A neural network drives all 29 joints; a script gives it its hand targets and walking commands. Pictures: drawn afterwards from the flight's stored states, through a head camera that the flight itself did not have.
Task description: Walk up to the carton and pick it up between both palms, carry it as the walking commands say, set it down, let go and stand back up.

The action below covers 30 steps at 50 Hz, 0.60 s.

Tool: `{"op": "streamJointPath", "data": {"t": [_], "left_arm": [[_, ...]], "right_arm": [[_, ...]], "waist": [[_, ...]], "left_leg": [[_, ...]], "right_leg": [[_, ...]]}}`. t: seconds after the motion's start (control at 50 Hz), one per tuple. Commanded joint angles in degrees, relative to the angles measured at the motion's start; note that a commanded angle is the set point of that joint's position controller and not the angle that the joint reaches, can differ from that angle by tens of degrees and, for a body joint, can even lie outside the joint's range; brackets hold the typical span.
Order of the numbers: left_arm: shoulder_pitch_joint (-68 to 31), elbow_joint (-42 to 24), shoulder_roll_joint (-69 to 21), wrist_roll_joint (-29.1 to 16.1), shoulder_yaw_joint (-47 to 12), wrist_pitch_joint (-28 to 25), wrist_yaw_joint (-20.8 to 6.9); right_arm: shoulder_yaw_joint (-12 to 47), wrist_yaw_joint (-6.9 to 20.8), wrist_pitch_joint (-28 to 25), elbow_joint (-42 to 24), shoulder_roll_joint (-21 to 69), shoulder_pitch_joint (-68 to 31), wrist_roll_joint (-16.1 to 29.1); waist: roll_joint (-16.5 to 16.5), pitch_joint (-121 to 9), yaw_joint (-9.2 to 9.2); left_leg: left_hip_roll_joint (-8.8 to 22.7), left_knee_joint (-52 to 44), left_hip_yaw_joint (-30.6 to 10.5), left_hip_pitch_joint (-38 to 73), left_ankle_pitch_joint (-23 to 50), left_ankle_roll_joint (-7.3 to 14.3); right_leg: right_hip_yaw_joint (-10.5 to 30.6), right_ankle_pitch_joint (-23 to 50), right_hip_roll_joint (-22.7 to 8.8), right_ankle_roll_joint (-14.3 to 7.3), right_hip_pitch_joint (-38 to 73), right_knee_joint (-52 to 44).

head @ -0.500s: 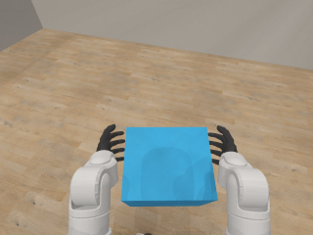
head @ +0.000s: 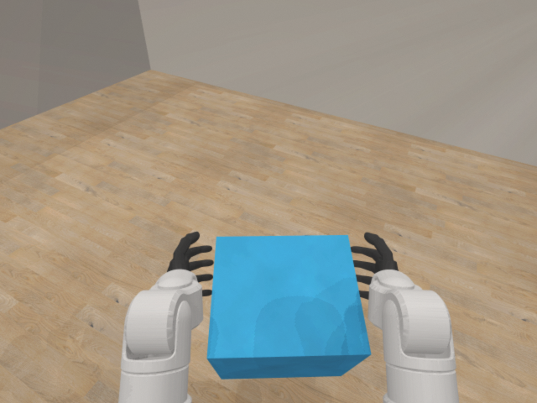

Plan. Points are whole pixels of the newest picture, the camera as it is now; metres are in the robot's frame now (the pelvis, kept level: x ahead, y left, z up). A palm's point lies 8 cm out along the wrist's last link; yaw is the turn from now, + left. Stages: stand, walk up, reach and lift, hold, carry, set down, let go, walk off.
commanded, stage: carry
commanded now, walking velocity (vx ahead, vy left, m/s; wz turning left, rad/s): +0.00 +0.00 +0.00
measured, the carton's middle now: (282, 310) +0.28 +0.01 +0.03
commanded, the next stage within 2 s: none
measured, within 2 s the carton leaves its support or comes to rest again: neither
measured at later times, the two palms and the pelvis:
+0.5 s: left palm out of the picture +0.08 +0.18 +0.12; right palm out of the picture +0.09 -0.09 +0.11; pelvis -0.18 +0.03 +0.00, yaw +0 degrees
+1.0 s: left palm out of the picture -0.06 +0.19 +0.12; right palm out of the picture -0.06 -0.08 +0.12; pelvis -0.33 +0.05 +0.01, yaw +0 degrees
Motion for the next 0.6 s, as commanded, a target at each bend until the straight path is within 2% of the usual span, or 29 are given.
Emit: {"op": "streamJointPath", "data": {"t": [0.0, 0.02, 0.04, 0.06, 0.08, 0.1, 0.12, 0.14, 0.16, 0.18, 0.2, 0.22, 0.24, 0.26, 0.28, 0.32, 0.34, 0.38, 0.4, 0.42, 0.44, 0.46, 0.48, 0.5, 0.52, 0.54, 0.58], "left_arm": [[-27.7, -7.4, -59.0, -23.3, -34.2, -2.0, -15.1], [-27.3, -7.6, -58.6, -22.9, -33.8, -1.9, -15.1], [-25.8, -6.2, -58.4, -21.7, -33.0, -2.1, -15.0], [-26.5, -6.0, -58.6, -21.7, -32.7, -2.3, -15.2], [-27.8, -6.7, -59.9, -22.0, -32.8, -2.6, -15.2], [-27.7, -6.8, -60.2, -21.5, -32.5, -2.5, -15.3], [-27.4, -6.5, -59.8, -21.1, -32.2, -2.2, -15.4], [-26.9, -5.8, -59.1, -20.5, -31.7, -1.8, -15.3], [-26.2, -4.5, -58.7, -19.4, -30.9, -1.4, -15.1], [-26.0, -3.8, -58.2, -18.6, -30.0, -1.2, -14.8], [-25.2, -2.7, -56.7, -17.5, -28.6, -1.1, -14.3], [-24.6, -3.1, -56.5, -17.5, -28.8, -0.8, -13.7], [-24.9, -3.4, -57.9, -17.9, -29.4, -0.7, -13.4], [-25.4, -3.9, -58.5, -18.0, -29.9, -1.0, -13.3], [-26.4, -4.2, -58.8, -18.5, -30.2, -1.3, -13.4], [-28.0, -5.6, -60.5, -20.2, -31.1, -2.1, -13.8], [-27.8, -5.9, -60.7, -20.9, -31.3, -2.3, -13.9], [-27.3, -6.2, -60.7, -21.7, -31.3, -2.3, -14.2], [-26.5, -5.9, -60.6, -22.0, -31.0, -2.3, -14.3], [-25.7, -5.6, -59.5, -21.3, -31.0, -2.6, -14.3], [-28.0, -5.4, -59.9, -21.7, -30.8, -2.7, -14.5], [-27.7, -6.2, -60.4, -22.2, -31.1, -2.4, -15.0], [-28.8, -8.0, -61.0, -22.7, -32.0, -2.2, -15.4], [-29.9, -8.4, -60.8, -22.7, -32.6, -2.0, -15.6], [-29.1, -7.7, -60.4, -22.1, -32.2, -1.8, -15.7], [-28.2, -6.8, -59.8, -21.1, -31.4, -1.8, -15.5], [-27.0, -5.5, -58.0, -19.1, -29.6, -2.0, -14.9]], "right_arm": [[26.2, 11.8, -1.9, -7.0, 57.8, -18.9, 18.5], [26.3, 11.7, -1.8, -6.6, 57.9, -18.2, 18.2], [28.1, 12.0, -1.4, -7.9, 57.3, -19.0, 18.6], [29.0, 12.1, -1.2, -8.4, 58.0, -20.0, 18.9], [30.2, 12.1, -1.3, -9.8, 58.9, -22.2, 19.6], [30.7, 12.0, -1.3, -10.3, 58.9, -23.3, 19.8], [30.7, 12.1, -1.2, -9.9, 58.8, -23.1, 19.9], [30.5, 12.2, -0.9, -9.3, 58.3, -23.0, 20.2], [30.4, 12.3, -0.6, -8.5, 57.9, -23.0, 20.7], [30.4, 12.5, -0.3, -8.5, 57.5, -24.0, 21.5], [30.6, 12.6, 0.2, -8.5, 57.2, -25.1, 22.3], [29.6, 12.8, 0.3, -8.0, 56.1, -25.4, 22.6], [29.0, 13.0, 0.3, -8.5, 55.5, -25.7, 23.1], [29.2, 13.2, 0.3, -8.2, 56.2, -26.4, 23.5], [29.3, 13.2, 0.3, -7.5, 56.9, -27.0, 23.3], [29.9, 13.1, -0.5, -8.5, 59.2, -26.6, 23.1], [29.8, 12.9, -0.7, -8.7, 59.7, -25.6, 22.6], [29.0, 12.4, -1.0, -8.3, 59.8, -23.6, 21.1], [28.5, 12.1, -1.0, -7.8, 59.6, -21.9, 20.0], [29.5, 11.9, -0.8, -9.0, 58.6, -20.9, 19.7], [29.5, 11.8, -0.6, -9.5, 57.5, -22.2, 19.8], [29.4, 11.6, -0.8, -9.2, 58.9, -21.8, 19.2], [29.7, 11.7, -1.2, -9.7, 60.1, -22.0, 19.7], [29.1, 11.9, -1.5, -9.2, 59.6, -22.5, 19.9], [28.6, 12.0, -1.6, -8.5, 58.7, -22.2, 20.1], [28.4, 12.1, -1.5, -8.3, 57.6, -22.9, 20.5], [29.3, 12.0, -1.1, -8.5, 56.7, -24.4, 21.4]], "waist": [[12.4, -17.8, -2.10], [11.1, -18.1, -2.36], [3.5, -15.6, -2.12], [-3.5, -14.1, -2.54], [-7.7, -12.6, -3.09], [-8.4, -11.9, -3.21], [-9.3, -11.2, -3.46], [-9.2, -10.8, -3.98], [-7.9, -10.6, -4.45], [-5.8, -10.4, -4.13], [-0.8, -9.8, -3.40], [9.2, -8.3, -3.15], [17.2, -10.7, -2.48], [18.6, -12.1, -1.20], [16.1, -12.9, -0.65], [13.5, -15.2, -0.87], [13.2, -16.7, -1.17], [12.3, -17.2, -1.16], [8.4, -16.7, -1.59], [-4.8, -15.2, -1.17], [-15.7, -12.7, -2.58], [-12.7, -9.8, -3.52], [-7.6, -9.1, -4.14], [-4.0, -10.0, -4.09], [-2.6, -11.4, -3.64], [-3.4, -11.9, -3.17], [-8.4, -12.4, -2.81]], "left_leg": [[11.7, -18.6, -13.8, 9.0, -27.6, -1.1], [9.5, -16.8, -13.1, 10.2, -23.0, -2.2], [6.1, -14.6, -8.8, 6.5, -20.3, -6.1], [3.8, -5.6, -5.6, 5.5, -18.1, -6.2], [1.5, 4.1, -2.2, 7.9, -12.4, -5.2], [0.3, 12.6, -0.9, 10.4, -11.2, -4.9], [0.7, 18.1, -1.9, 11.5, -11.1, -4.5], [1.3, 17.4, -2.7, 12.8, -11.7, -3.8], [2.2, 10.0, -3.5, 13.7, -11.4, -3.0], [2.2, 1.7, -3.8, 13.2, -13.8, -3.0], [3.3, -6.8, -5.8, 10.8, -16.9, -3.5], [11.0, -15.3, -19.0, 4.5, -31.3, -1.8], [16.9, -26.4, -29.1, -2.9, -43.5, -1.9], [17.5, -29.5, -26.9, -7.0, -41.9, -4.0], [16.5, -29.8, -22.5, -8.9, -39.4, -4.7], [12.7, -26.9, -14.2, -3.2, -27.9, -6.2], [11.4, -25.3, -11.9, 0.4, -25.1, -6.5], [8.4, -21.8, -10.1, 5.6, -25.1, -7.5], [5.9, -16.5, -9.3, 8.7, -23.1, -7.9], [-0.6, -2.5, -2.8, 4.1, -18.0, -12.2], [-2.4, 22.4, 0.4, 4.0, -18.0, -9.1], [-1.0, 34.9, -2.8, 3.6, -16.4, -7.5], [-0.8, 41.8, -4.4, 5.7, -14.7, -6.7], [-0.8, 43.5, -4.1, 7.2, -14.3, -5.4], [-0.5, 39.0, -4.1, 7.2, -15.7, -4.4], [-0.5, 30.1, -3.0, 6.1, -18.8, -4.2], [-0.1, 9.6, -1.9, 7.0, -24.4, -3.4]], "right_leg": [[-4.1, 2.8, 3.5, -2.1, 10.1, -17.5], [-1.8, 3.4, 2.3, -3.0, 11.9, -21.4], [4.8, -4.5, -1.2, -4.4, 9.8, -22.9], [13.6, -14.4, -7.0, -6.5, 4.9, -28.0], [16.1, -16.5, -11.4, -7.8, -0.9, -31.6], [14.4, -14.9, -12.9, -8.7, -6.1, -32.9], [12.9, -13.6, -13.9, -8.9, -9.5, -33.1], [10.0, -11.8, -13.2, -7.7, -11.1, -31.7], [7.1, -9.7, -10.5, -5.3, -9.8, -28.0], [5.8, -9.5, -8.2, -4.1, -7.8, -24.0], [4.9, -7.2, -6.2, -3.5, -5.4, -19.5], [2.2, -5.2, -1.1, -1.4, -7.8, -11.2], [-1.1, -0.2, 2.9, -0.7, -0.6, 4.2], [-1.6, 2.9, 3.5, -1.2, 4.8, 10.2], [-2.2, 3.3, 4.2, -2.1, 7.5, 13.0], [-4.0, 0.0, 5.8, -3.3, 9.2, 6.8], [-4.9, -2.4, 6.3, -3.8, 10.5, 0.6], [-6.4, -3.0, 7.4, -5.0, 13.3, -16.6], [-3.4, -4.7, 6.0, -5.4, 12.0, -25.3], [10.6, -13.4, -3.1, -9.2, 9.7, -32.0], [26.2, -24.6, -16.5, -14.3, -3.6, -38.1], [23.7, -21.6, -19.5, -14.9, -10.2, -41.0], [17.0, -14.2, -17.0, -12.7, -12.6, -38.5], [11.6, -8.2, -14.7, -10.3, -12.4, -35.3], [8.5, -2.8, -12.5, -8.5, -7.9, -32.1], [7.6, -1.9, -11.3, -7.8, -3.3, -30.6], [10.6, -5.2, -11.3, -7.7, 3.5, -30.3]]}}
